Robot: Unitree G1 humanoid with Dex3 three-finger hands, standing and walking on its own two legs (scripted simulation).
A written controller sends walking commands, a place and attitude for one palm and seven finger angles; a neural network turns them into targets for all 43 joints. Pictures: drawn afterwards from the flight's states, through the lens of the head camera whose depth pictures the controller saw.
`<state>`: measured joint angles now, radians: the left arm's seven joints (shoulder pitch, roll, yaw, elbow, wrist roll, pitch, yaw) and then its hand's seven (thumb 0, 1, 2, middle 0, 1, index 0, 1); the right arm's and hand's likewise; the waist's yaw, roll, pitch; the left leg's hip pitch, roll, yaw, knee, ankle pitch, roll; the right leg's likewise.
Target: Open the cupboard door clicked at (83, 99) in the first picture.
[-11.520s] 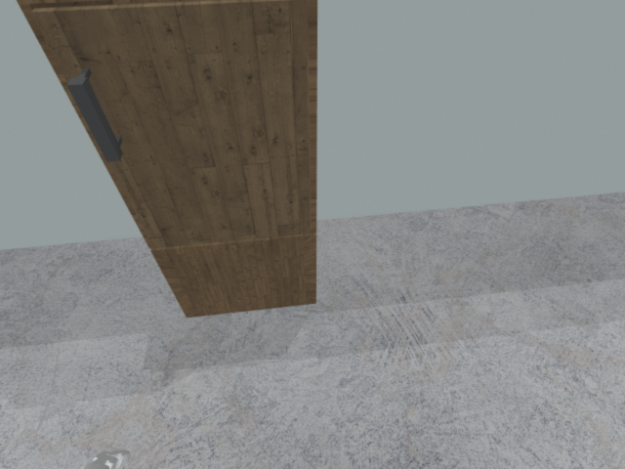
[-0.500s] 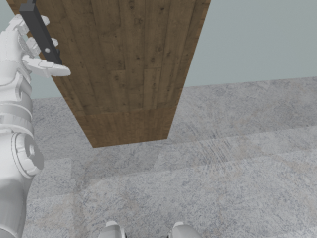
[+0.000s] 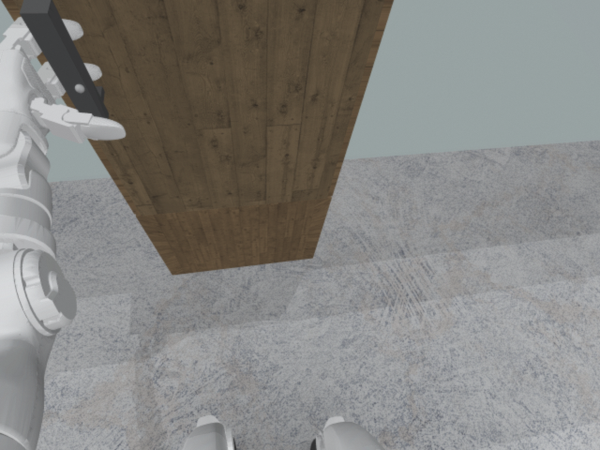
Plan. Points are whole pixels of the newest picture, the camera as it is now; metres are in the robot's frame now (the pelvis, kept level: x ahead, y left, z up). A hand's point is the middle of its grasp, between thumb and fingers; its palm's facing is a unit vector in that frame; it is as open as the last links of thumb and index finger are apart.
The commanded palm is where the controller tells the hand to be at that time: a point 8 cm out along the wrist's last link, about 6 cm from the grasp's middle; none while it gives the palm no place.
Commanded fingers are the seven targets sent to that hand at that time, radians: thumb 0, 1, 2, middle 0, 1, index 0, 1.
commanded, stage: slide the fingers in behind the handle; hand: left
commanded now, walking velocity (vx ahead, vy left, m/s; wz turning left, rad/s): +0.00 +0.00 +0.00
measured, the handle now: (74, 60) +0.59 +0.22 +0.13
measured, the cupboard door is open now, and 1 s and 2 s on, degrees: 0 0 41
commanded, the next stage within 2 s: close the thumb around the handle in 0.12 s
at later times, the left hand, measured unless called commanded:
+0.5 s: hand (90, 91) +0.54 +0.19 +0.13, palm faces +0.03 -1.00 +0.00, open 11.8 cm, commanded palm +0.52 +0.24 +0.13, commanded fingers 0.00 0.34 0.66 -0.36 -1.29 -0.36 -1.29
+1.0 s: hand (90, 89) +0.54 +0.19 +0.13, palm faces +0.04 -1.00 -0.01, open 5.9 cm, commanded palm +0.51 +0.24 +0.13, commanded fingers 0.00 0.90 0.90 -0.40 -1.35 -0.40 -1.35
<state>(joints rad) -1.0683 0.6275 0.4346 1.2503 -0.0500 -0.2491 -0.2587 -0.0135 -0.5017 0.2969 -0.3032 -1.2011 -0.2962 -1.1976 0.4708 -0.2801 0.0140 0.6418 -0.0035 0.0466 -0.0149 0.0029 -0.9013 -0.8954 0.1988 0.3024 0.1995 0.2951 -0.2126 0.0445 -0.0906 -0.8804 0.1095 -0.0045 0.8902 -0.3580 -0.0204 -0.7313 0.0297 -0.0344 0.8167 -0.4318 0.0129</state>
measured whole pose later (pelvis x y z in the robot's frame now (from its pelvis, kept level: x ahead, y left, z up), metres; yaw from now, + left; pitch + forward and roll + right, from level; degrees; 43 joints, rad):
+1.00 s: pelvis +0.00 +0.00 +0.00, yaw +0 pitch +19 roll -3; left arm -1.03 0.59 0.44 1.23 -0.05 -0.25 -0.23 0.01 0.70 0.79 -0.35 -1.35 -0.36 -1.34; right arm 0.47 -0.28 0.01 0.64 -0.01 0.05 -0.01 0.00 -0.90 -0.90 0.20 0.30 0.20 0.30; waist -0.21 0.05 -0.10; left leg -0.85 0.11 0.01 0.88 -0.36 -0.02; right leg -0.71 0.03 -0.02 0.81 -0.43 0.02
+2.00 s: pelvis +0.01 -0.03 +0.02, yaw +4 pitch +2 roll +0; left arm 0.02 -0.10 -0.24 0.00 0.05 0.05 0.54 0.00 0.65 0.71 -0.32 -1.33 -0.32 -1.32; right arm 0.15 -0.17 0.01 0.55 -0.03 0.10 0.03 0.01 -0.90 -0.90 0.20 0.30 0.20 0.30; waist -0.01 0.05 -0.09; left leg -0.41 0.07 -0.02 0.70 -0.32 -0.05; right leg -0.28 -0.01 -0.06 0.70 -0.44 -0.02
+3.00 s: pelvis +0.00 -0.02 +0.02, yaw +4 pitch +0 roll -1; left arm -0.03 -0.10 -0.29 0.03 0.05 0.06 0.57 -0.01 -0.50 0.30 -0.33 -0.61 -0.31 -0.63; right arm 0.13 -0.17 0.01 0.60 -0.04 0.11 0.02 0.01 -0.90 -0.90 0.20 0.30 0.20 0.29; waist 0.01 0.05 -0.05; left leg -0.41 0.05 -0.03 0.71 -0.31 -0.04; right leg -0.27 -0.02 -0.07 0.70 -0.44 -0.01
